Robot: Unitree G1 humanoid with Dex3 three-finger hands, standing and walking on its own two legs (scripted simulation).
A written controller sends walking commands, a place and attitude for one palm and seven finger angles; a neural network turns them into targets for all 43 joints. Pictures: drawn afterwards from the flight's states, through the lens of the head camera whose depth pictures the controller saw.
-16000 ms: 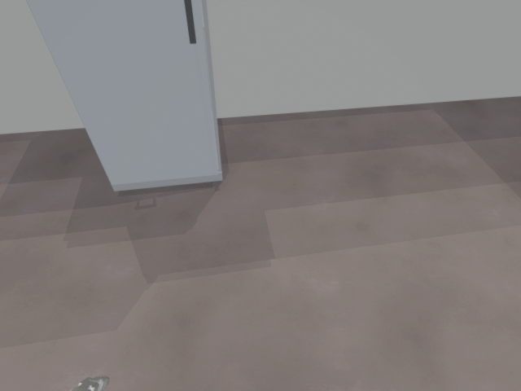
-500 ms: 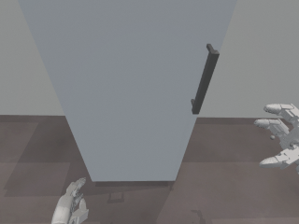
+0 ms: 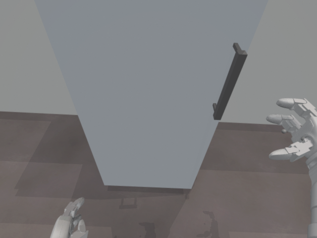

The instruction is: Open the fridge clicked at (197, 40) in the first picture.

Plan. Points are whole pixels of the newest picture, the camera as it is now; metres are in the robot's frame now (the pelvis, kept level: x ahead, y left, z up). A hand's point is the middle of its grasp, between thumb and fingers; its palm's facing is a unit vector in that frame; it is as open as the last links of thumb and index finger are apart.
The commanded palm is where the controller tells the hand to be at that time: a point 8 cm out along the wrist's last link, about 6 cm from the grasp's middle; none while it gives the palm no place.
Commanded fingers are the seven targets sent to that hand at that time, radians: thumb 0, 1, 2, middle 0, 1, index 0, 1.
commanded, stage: move the hooked fingers beside the handle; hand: right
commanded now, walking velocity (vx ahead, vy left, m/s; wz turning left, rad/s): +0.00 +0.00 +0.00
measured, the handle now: (225, 85) +0.51 -0.17 +0.14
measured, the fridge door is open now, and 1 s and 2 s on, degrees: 0 0 0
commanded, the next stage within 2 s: feel for the door with the fingertips in 1.76 s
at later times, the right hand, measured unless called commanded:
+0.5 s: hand (268, 113) +0.39 -0.25 +0.15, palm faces +0.02 +1.00 +0.00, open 13.9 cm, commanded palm +0.37 -0.30 +0.15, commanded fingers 0.00 0.50 -0.30 0.30 1.20 0.30 1.20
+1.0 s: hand (253, 99) +0.45 -0.23 +0.14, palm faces -0.01 +1.00 +0.01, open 13.9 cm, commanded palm +0.42 -0.28 +0.14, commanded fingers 0.00 0.50 -0.30 0.30 1.20 0.30 1.20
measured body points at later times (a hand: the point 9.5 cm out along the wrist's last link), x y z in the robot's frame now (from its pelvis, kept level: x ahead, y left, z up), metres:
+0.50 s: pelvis +0.00 +0.00 +0.00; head +0.02 +0.01 +0.45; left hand +0.11 +0.26 -0.10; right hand +0.39 -0.30 +0.15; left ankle +0.03 +0.13 -0.73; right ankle -0.03 -0.12 -0.73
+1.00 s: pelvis +0.00 -0.01 -0.01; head +0.04 -0.01 +0.44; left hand +0.06 +0.26 -0.12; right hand +0.44 -0.28 +0.15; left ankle +0.03 +0.13 -0.73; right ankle -0.03 -0.12 -0.73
